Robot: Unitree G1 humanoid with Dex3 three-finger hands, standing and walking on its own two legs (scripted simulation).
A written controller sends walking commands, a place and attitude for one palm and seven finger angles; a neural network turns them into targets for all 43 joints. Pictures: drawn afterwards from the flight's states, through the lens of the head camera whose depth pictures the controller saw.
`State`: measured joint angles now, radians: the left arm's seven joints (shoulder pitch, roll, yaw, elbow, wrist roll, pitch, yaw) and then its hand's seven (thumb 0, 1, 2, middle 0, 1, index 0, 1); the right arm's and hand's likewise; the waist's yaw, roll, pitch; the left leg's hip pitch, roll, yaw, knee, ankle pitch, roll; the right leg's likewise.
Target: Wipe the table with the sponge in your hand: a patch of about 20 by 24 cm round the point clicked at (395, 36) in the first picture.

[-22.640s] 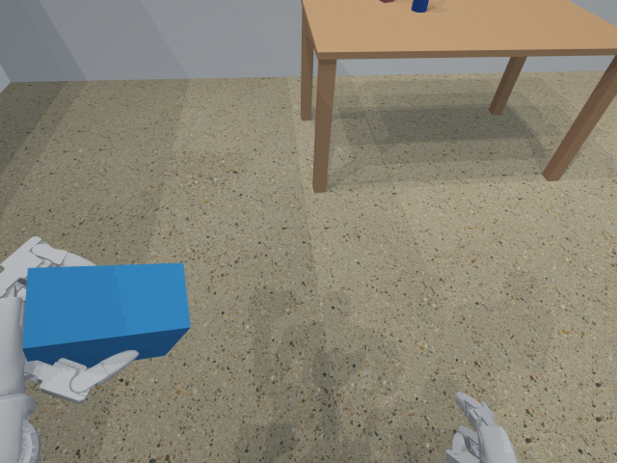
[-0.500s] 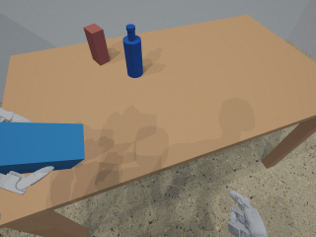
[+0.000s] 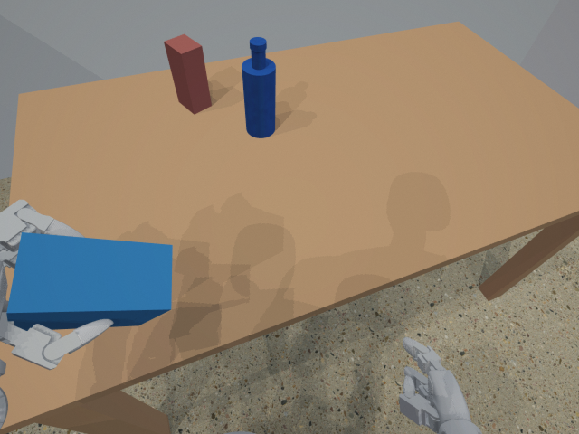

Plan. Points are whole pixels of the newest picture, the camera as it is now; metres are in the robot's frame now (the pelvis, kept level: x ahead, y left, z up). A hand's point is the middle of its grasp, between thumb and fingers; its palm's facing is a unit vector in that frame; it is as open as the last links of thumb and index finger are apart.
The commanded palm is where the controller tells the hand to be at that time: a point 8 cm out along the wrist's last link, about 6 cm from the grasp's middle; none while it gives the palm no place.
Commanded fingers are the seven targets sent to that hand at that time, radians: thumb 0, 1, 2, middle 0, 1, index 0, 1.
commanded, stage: come to a stop and stand still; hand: left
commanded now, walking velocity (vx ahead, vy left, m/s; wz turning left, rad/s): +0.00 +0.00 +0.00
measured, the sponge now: (113, 288) +0.24 +0.21 +0.12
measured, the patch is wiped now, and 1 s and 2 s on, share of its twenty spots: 0.00 0.00 0.00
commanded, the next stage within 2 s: look again from close up in 0.02 s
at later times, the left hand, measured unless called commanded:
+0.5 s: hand (64, 325) +0.19 +0.23 +0.14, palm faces +0.34 -0.87 -0.37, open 10.6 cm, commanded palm +0.14 +0.27 +0.18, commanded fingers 0.00 0.10 1.30 -1.20 -1.60 -1.20 -1.60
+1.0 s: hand (71, 304) +0.22 +0.24 +0.13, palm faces +0.28 -0.86 -0.44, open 10.6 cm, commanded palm +0.16 +0.27 +0.18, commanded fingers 0.00 0.10 1.30 -1.20 -1.60 -1.20 -1.60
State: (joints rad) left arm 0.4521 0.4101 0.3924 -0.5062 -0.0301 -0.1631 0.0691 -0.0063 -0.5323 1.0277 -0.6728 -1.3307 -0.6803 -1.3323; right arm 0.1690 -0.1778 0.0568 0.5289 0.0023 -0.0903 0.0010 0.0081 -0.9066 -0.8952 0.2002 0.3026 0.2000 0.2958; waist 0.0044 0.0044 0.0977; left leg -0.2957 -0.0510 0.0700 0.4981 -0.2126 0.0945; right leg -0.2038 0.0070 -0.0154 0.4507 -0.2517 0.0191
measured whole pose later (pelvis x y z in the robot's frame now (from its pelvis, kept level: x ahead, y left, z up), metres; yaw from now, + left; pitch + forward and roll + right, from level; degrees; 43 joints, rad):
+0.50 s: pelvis -0.03 -0.01 +0.00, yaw +0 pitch -1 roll -2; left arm 0.45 0.35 0.32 -0.42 -0.03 -0.16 0.09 -0.01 -0.53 1.03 -0.67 -1.33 -0.68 -1.33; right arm 0.22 -0.22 0.04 0.55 0.01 -0.11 -0.05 0.01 -0.91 -0.90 0.20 0.30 0.20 0.30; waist 0.00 0.00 0.02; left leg -0.29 -0.02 0.07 0.45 -0.16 0.08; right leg -0.19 0.03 -0.02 0.40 -0.18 0.00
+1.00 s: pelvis +0.00 -0.01 +0.00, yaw -1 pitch +0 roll -1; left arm 0.43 0.39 0.33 -0.40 -0.01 -0.23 0.05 -0.01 -0.54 1.03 -0.68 -1.32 -0.69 -1.32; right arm 0.25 -0.17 0.04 0.59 0.01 -0.14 -0.03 0.01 -0.91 -0.90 0.20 0.30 0.20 0.30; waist 0.03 -0.03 0.06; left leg -0.29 -0.04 0.10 0.48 -0.20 0.09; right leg -0.22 0.01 0.00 0.46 -0.25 0.01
